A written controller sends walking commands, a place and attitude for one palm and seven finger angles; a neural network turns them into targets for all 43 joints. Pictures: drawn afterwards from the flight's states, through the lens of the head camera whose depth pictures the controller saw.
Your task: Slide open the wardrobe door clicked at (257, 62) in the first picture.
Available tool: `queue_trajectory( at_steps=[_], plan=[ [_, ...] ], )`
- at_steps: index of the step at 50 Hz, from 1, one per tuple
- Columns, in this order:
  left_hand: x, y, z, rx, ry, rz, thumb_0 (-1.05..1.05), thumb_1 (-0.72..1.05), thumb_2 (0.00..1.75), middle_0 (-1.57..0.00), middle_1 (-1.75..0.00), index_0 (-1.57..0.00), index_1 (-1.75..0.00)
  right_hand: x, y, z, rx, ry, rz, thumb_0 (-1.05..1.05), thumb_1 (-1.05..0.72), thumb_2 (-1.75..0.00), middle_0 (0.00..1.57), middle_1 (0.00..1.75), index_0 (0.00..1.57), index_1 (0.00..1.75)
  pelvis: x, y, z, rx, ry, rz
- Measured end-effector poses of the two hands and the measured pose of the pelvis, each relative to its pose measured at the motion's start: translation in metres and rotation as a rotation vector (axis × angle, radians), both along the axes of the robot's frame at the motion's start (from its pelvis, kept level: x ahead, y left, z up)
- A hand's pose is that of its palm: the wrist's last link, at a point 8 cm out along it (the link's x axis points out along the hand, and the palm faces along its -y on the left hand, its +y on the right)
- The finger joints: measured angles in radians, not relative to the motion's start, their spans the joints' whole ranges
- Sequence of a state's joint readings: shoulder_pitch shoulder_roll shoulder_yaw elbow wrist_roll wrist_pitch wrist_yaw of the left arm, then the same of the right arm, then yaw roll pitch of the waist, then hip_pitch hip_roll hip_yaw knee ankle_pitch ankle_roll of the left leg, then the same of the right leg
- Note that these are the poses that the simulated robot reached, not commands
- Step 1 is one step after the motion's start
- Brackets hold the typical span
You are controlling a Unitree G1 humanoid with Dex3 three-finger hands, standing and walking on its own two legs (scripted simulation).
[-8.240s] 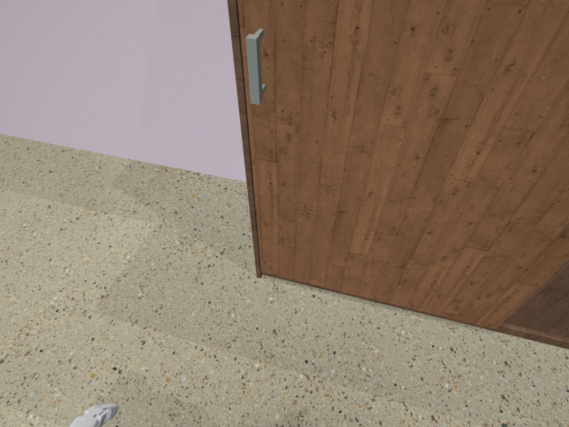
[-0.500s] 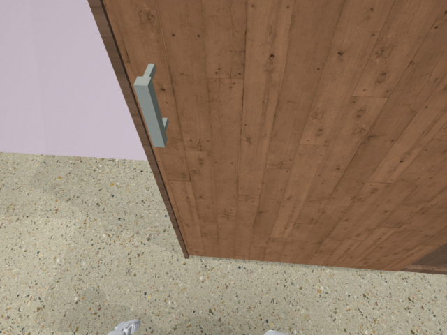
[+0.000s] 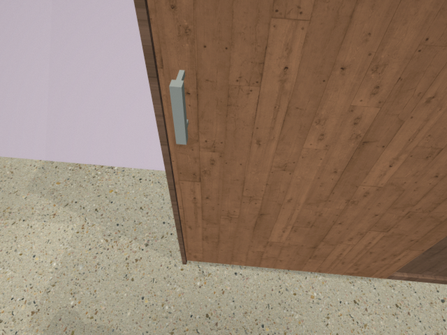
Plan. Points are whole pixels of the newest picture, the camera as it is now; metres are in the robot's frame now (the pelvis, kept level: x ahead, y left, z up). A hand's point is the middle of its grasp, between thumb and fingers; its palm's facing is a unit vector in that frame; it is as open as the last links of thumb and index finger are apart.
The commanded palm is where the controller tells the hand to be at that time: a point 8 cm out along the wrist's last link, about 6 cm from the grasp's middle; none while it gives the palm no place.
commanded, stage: come to a stop and stand still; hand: left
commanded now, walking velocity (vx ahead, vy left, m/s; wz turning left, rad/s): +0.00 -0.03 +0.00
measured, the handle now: (181, 108) +0.50 +0.12 +0.14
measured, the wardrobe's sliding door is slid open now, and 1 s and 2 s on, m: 0.00 0.00 0.00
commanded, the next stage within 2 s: look again from close up in 1.88 s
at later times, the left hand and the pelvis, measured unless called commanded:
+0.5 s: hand out of the picture -0.03 +0.07 -0.18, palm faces +0.09 -0.99 -0.13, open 7.3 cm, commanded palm none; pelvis +0.00 -0.07 -0.01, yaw +2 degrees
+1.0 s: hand out of the picture +0.01 +0.16 -0.18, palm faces +0.03 -0.98 -0.21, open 7.4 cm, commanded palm none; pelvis +0.00 -0.02 -0.01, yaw -1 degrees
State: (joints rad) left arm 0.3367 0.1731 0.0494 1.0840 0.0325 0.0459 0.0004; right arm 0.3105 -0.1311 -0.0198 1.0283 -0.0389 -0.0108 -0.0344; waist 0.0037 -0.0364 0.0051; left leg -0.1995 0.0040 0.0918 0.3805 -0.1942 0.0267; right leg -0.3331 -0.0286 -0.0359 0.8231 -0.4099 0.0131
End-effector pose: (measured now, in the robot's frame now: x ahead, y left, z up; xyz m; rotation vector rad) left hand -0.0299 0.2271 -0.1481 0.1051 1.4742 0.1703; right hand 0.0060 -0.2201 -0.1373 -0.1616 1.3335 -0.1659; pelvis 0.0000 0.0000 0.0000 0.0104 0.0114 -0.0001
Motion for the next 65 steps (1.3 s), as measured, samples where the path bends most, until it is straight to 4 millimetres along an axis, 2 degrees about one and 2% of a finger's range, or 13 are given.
queue_trajectory(
  at_steps=[7,11,19,28,33,37,42,46,51,56,60,65],
  plan=[
    [0.008,-0.037,0.001,0.019,-0.029,-0.024,0.01,0.91,0.90,-0.20,-0.30,-0.20,-0.30,-0.053,-0.015,-0.021,0.071,0.149,-0.051,0.00,-0.91,-0.90,0.20,0.30,0.20,0.30,-0.007,-0.027,-0.007,0.009,-0.010,0.002],
    [0.011,-0.056,0.001,0.020,-0.060,-0.017,0.02,0.92,0.90,-0.20,-0.30,-0.20,-0.30,-0.063,-0.024,-0.023,0.091,0.189,-0.046,0.00,-0.91,-0.90,0.20,0.30,0.20,0.30,-0.004,-0.041,-0.007,0.001,-0.023,0.021],
    [0.003,-0.087,-0.006,-0.019,-0.049,0.018,0.02,0.93,0.90,-0.20,-0.30,-0.20,-0.30,-0.050,-0.035,-0.021,0.088,0.172,-0.024,0.00,-0.91,-0.90,0.20,0.30,0.20,0.30,-0.001,-0.061,-0.007,-0.001,-0.037,0.027],
    [-0.012,-0.109,-0.006,-0.054,-0.004,0.054,0.01,0.91,0.90,-0.20,-0.30,-0.20,-0.30,-0.023,-0.044,-0.019,0.072,0.139,0.007,0.01,-0.91,-0.90,0.20,0.30,0.20,0.30,0.004,-0.068,-0.006,-0.005,-0.028,0.029],
    [-0.014,-0.107,-0.005,-0.051,0.009,0.062,0.01,0.91,0.90,-0.20,-0.30,-0.20,-0.30,-0.013,-0.049,-0.018,0.053,0.127,0.009,0.01,-0.92,-0.90,0.20,0.30,0.20,0.30,0.009,-0.066,-0.005,-0.003,-0.027,0.026],
    [-0.012,-0.099,-0.001,-0.025,-0.001,0.037,0.01,0.91,0.90,-0.20,-0.30,-0.20,-0.30,-0.004,-0.054,-0.017,0.034,0.105,-0.007,0.02,-0.93,-0.90,0.20,0.30,0.20,0.30,0.008,-0.059,-0.005,-0.014,-0.009,0.005],
    [-0.005,-0.069,0.000,0.002,-0.015,-0.022,0.01,0.90,0.90,-0.20,-0.30,-0.21,-0.30,0.012,-0.047,-0.019,0.019,0.000,-0.034,0.01,-0.93,-0.90,0.20,0.30,0.20,0.30,0.004,-0.040,-0.009,-0.038,0.000,-0.011],
    [0.011,-0.041,-0.006,0.028,-0.060,-0.024,0.01,0.91,0.90,-0.20,-0.30,-0.20,-0.30,0.014,-0.035,-0.016,0.005,-0.032,-0.016,0.01,-0.94,-0.90,0.20,0.30,0.20,0.30,0.004,-0.028,-0.011,-0.026,-0.013,-0.010],
    [0.035,-0.018,-0.004,0.045,-0.120,-0.052,0.01,0.91,0.90,-0.20,-0.30,-0.20,-0.30,0.005,-0.021,-0.016,0.007,-0.027,0.000,0.01,-0.95,-0.90,0.20,0.30,0.20,0.30,0.002,-0.017,-0.010,-0.010,-0.017,-0.021],
    [0.049,-0.009,0.001,0.058,-0.117,-0.106,0.01,0.91,0.90,-0.20,-0.30,-0.20,-0.30,-0.013,-0.014,-0.020,0.024,0.000,-0.030,0.01,-0.93,-0.90,0.20,0.30,0.20,0.30,-0.004,-0.015,-0.011,0.007,-0.005,-0.045],
    [0.061,-0.014,0.006,0.066,-0.126,-0.123,0.01,0.91,0.90,-0.20,-0.30,-0.20,-0.30,-0.031,-0.017,-0.022,0.042,0.047,-0.047,0.00,-0.92,-0.90,0.20,0.30,0.20,0.30,-0.007,-0.022,-0.009,0.008,0.001,-0.049],
    [0.069,-0.034,0.003,0.068,-0.164,-0.130,0.01,0.91,0.90,-0.20,-0.30,-0.20,-0.30,-0.045,-0.033,-0.030,0.061,0.100,-0.062,0.00,-0.91,-0.90,0.20,0.30,0.20,0.30,-0.007,-0.039,-0.015,0.015,0.000,-0.054]
  ],
)
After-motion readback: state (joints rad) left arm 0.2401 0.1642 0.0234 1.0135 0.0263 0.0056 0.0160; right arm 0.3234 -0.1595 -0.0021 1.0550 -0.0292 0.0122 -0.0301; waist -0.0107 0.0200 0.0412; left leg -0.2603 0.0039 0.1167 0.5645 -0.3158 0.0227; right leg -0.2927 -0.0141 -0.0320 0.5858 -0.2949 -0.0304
